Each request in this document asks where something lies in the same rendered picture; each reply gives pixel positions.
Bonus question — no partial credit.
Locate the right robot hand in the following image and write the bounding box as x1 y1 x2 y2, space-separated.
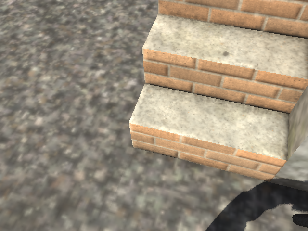
292 214 308 228

